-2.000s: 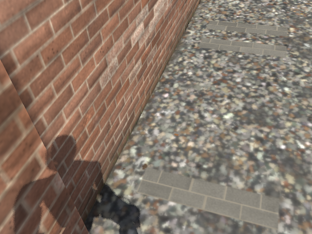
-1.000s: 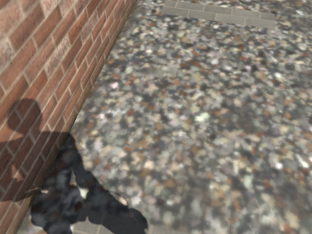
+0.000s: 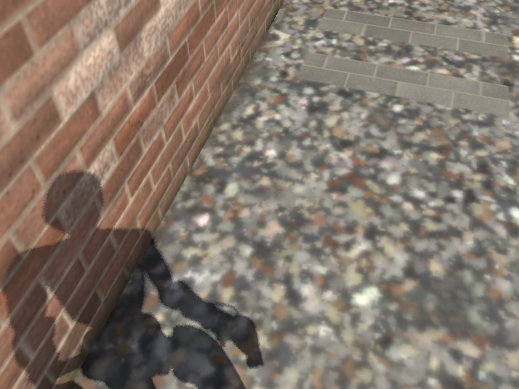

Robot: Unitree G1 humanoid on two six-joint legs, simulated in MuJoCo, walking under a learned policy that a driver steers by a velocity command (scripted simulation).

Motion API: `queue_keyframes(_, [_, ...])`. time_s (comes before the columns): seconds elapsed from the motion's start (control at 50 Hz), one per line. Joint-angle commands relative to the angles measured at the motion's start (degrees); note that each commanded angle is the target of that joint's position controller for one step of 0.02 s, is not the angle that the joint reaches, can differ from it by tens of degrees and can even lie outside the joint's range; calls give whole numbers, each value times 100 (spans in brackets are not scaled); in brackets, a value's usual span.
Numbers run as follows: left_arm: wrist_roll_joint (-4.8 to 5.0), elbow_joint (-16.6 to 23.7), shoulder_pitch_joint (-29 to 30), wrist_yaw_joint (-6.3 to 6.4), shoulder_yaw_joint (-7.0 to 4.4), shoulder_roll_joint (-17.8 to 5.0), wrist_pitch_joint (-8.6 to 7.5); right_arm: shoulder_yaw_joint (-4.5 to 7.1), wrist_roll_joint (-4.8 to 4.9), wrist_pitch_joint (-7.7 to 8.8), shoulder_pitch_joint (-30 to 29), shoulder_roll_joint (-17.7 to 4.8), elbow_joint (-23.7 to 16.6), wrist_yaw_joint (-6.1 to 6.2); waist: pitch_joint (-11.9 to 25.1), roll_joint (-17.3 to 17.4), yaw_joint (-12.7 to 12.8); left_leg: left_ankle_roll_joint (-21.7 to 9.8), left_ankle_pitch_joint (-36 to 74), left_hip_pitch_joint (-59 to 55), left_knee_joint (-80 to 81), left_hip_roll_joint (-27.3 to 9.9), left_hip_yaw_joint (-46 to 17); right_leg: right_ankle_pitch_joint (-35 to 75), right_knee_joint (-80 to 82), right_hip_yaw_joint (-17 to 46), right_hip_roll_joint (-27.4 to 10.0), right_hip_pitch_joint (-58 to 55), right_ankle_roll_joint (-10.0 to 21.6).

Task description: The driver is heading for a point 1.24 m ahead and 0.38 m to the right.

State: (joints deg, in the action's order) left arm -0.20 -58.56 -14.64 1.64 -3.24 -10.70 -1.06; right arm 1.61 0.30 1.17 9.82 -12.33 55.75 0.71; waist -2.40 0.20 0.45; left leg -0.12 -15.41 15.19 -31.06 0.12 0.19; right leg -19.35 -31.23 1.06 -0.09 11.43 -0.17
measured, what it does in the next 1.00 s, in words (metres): lifts its right foot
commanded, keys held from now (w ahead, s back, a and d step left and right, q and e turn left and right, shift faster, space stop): no key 0.60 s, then w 0.40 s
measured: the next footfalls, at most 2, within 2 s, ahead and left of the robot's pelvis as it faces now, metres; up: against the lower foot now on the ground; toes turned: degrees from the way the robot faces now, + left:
right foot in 1.28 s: +0.37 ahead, -0.11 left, +0.00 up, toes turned +0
left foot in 1.62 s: +0.33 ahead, +0.11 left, +0.00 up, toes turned +0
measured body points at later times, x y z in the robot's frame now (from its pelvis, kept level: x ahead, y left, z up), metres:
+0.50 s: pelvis +0.00 -0.01 +0.00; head +0.01 -0.01 +0.45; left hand +0.02 +0.23 -0.15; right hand +0.06 -0.25 -0.15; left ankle +0.01 +0.12 -0.73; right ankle -0.03 -0.12 -0.73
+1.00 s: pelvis +0.08 +0.02 +0.00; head +0.08 +0.03 +0.45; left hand +0.11 +0.27 -0.15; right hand +0.05 -0.23 -0.14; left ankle +0.02 +0.11 -0.73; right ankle +0.00 -0.11 -0.64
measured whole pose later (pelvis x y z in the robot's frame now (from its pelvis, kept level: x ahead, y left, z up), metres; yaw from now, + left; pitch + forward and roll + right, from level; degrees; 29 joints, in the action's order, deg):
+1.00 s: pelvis +0.08 +0.02 +0.00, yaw +0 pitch +0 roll +0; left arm 2.1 -57.2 -18.3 -0.1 -3.0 -12.1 -5.9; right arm 1.7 0.1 7.7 22.5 -11.1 61.4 -0.9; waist 0.6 -1.5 -1.9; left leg -2.5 -20.5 9.0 -28.9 1.6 1.3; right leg -23.1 -66.8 1.8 0.5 24.1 3.5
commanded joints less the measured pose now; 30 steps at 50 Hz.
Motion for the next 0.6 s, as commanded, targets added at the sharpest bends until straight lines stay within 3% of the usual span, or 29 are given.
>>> queue_keyframes(0.02, [1,96,-279,8,-113,-609,-29,93,17,21,75,-497,-158,20,358,-49,-12,-180,1923,-506,149,-237,-125,1959,450,258,-269,43,158])
queue_keyframes(0.6, [-14,-323,-349,44,-30,-382,95,15,1,-22,215,-412,463,90,-97,-29,-21,-10,916,-390,578,-239,-89,951,877,145,-98,98,150])
Keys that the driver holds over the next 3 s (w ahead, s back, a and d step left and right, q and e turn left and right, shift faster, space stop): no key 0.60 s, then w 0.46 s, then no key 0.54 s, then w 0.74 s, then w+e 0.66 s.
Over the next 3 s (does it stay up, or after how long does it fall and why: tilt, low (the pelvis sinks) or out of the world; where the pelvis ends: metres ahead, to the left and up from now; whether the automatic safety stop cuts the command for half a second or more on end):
stays up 0.80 -0.18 -0.02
